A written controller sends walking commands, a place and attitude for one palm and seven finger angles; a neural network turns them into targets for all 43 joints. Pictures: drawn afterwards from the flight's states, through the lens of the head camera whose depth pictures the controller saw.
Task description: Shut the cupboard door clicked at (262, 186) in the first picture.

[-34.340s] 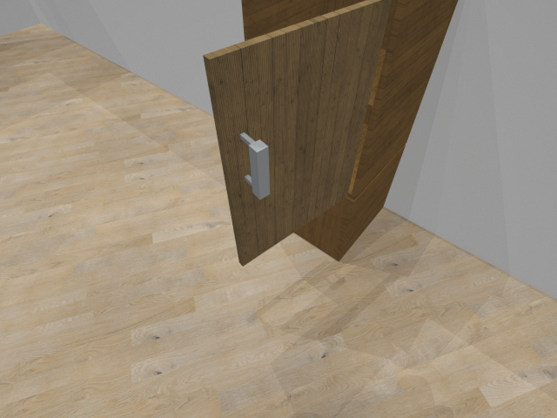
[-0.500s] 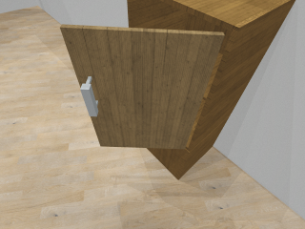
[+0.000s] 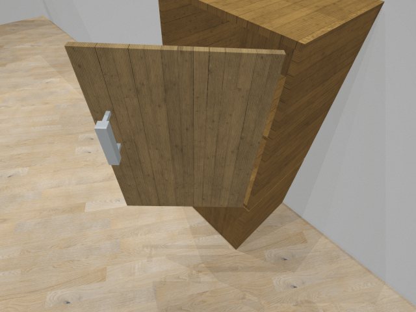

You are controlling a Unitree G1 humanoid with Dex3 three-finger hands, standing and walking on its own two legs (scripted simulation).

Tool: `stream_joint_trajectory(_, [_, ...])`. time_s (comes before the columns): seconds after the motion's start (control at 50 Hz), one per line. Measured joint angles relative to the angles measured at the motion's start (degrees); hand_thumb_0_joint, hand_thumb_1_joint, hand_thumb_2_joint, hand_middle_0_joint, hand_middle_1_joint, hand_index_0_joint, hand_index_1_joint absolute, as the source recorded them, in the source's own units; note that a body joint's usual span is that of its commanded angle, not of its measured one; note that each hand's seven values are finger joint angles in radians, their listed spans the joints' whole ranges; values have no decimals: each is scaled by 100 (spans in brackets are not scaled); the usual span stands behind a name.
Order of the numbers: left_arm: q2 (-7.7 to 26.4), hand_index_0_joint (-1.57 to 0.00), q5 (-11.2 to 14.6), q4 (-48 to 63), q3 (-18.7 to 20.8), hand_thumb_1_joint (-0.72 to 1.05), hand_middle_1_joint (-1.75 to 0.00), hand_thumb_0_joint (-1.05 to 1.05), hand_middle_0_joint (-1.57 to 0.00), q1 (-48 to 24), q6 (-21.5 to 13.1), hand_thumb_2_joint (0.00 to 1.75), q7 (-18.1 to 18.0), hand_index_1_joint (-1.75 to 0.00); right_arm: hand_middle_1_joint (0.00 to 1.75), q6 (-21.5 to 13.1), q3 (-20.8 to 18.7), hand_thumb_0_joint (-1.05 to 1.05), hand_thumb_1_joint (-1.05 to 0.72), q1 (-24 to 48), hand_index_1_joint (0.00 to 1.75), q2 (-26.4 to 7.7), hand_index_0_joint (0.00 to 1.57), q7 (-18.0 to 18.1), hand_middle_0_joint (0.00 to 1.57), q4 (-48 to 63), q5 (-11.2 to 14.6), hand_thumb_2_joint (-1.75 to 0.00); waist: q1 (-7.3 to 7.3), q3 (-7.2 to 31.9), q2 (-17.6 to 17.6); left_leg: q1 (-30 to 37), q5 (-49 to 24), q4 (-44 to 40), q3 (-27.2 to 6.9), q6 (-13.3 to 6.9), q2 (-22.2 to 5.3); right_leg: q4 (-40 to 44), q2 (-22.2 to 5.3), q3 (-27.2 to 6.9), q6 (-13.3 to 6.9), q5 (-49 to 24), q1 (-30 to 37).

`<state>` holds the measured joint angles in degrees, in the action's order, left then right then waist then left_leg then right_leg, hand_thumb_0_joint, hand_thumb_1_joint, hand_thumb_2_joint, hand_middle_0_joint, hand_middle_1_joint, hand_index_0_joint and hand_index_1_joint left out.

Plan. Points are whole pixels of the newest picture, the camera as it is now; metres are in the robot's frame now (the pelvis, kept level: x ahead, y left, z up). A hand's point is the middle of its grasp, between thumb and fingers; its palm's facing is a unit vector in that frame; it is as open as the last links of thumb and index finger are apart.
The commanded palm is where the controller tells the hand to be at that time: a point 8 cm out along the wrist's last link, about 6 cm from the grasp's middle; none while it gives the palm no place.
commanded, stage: look again from close up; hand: left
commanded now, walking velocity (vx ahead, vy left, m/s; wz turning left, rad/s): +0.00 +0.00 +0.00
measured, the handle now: (111, 138) +0.49 +0.26 +0.03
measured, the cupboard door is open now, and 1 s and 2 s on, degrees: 47 47 47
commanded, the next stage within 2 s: shuffle to correct the standing spot in 0.50 s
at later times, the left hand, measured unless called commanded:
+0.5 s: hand out of the picture +0.00 +0.21 -0.19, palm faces +0.03 -0.98 -0.20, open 7.4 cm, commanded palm none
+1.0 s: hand out of the picture -0.03 +0.21 -0.19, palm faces +0.01 -0.99 -0.15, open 7.4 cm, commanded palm none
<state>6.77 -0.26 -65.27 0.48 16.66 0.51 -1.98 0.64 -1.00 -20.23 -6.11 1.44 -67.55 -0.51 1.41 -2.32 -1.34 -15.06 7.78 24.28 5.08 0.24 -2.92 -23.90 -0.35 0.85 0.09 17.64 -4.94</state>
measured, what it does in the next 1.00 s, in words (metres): stands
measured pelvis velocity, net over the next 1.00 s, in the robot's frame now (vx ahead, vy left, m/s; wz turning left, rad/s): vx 0.02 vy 0.04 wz -0.03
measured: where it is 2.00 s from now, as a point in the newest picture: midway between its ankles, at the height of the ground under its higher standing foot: outside the picture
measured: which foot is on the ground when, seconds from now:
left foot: down 0.00-1.00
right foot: down 0.00-1.00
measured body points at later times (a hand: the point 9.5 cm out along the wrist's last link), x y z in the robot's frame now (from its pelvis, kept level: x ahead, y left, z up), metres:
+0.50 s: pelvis -0.01 +0.03 -0.01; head -0.01 +0.04 +0.44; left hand +0.00 +0.26 -0.17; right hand +0.06 -0.21 -0.15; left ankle +0.06 +0.12 -0.74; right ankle -0.05 -0.12 -0.74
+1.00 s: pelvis +0.02 +0.04 -0.01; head +0.03 +0.06 +0.44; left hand -0.02 +0.26 -0.18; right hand +0.02 -0.19 -0.16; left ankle +0.06 +0.12 -0.74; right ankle -0.04 -0.10 -0.74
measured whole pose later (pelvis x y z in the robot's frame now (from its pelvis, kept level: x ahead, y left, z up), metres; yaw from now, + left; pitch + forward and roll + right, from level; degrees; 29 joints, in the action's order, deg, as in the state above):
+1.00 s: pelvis +0.02 +0.04 -0.01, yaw -2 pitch -1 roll +0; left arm 9.9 -1.4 -61.8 0.1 23.3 -0.6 -1.1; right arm -0.9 -0.4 -17.7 -8.9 -0.2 -61.5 -0.6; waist -1.0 -1.5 -2.9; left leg -18.0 15.4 33.7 8.0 -3.9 -0.2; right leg -33.8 -3.6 1.5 -1.9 23.3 -10.0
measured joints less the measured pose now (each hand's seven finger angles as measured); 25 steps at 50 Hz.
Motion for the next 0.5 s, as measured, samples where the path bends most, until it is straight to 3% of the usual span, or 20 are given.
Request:
stream_joint_trajectory(0.14, [-72,-20,-59,190,-100,91,-30,1,-20,109,-239,90,-122,-30,30,-124,56,1,-92,311,30,-127,20,-11,20,456,-38,-89,3,-105,249,-286,313,582,-40,-53,-85,-209,63,15,49,95,-105])
stream_joint_trajectory(0.28, [104,-20,-72,464,-101,91,-30,1,-20,161,-157,90,-103,-30,30,-113,8,2,-93,504,30,-360,20,-54,20,757,-10,-89,-73,48,167,-294,475,860,-34,-155,53,-611,-88,28,130,358,-141])
stream_joint_trajectory(0.5, [415,-20,-90,689,-104,91,-30,1,-20,199,-86,90,-27,-30,30,-99,60,1,-91,771,30,-386,20,-150,20,1021,-14,-89,-178,127,10,-345,267,609,12,-240,154,-508,-183,4,189,215,-265])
